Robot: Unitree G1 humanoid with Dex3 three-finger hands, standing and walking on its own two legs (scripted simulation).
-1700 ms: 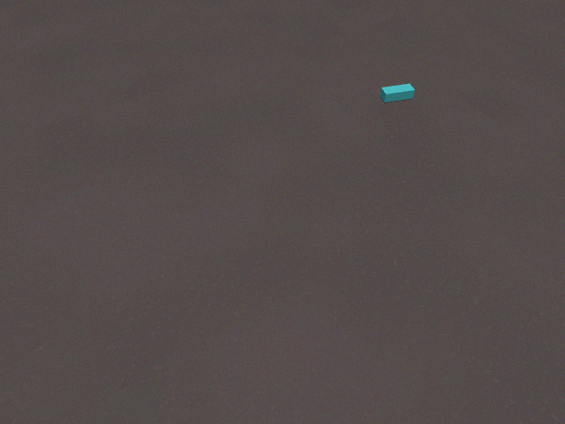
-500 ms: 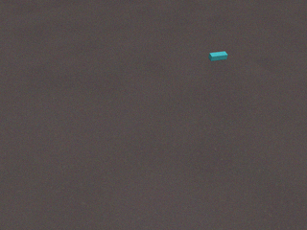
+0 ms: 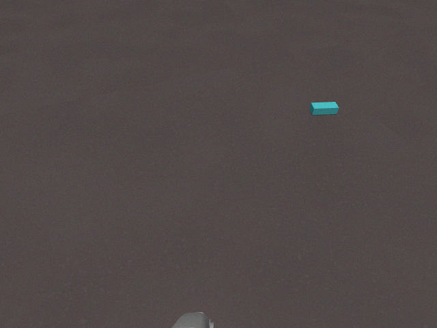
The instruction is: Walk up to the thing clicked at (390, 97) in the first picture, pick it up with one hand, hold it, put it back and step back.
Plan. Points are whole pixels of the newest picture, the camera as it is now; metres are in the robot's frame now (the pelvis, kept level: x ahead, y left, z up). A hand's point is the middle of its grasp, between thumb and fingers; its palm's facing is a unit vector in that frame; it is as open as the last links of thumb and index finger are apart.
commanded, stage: walk up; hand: left
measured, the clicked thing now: (323, 108) +1.82 -0.56 -0.74
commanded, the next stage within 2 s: none
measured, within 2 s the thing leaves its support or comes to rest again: neither
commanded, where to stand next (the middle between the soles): +1.47 -0.90 m, yaw +9 degrees
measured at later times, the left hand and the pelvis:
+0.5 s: hand (164, 218) +0.39 +0.22 -0.14, palm faces -0.05 -0.94 -0.33, open 7.4 cm; pelvis +0.27 -0.07 -0.01, yaw +1 degrees
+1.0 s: hand (231, 180) +0.55 +0.06 -0.15, palm faces +0.09 -0.95 -0.31, open 7.4 cm; pelvis +0.55 -0.22 -0.01, yaw +3 degrees
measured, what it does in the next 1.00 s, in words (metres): walks ahead: left foot, then right foot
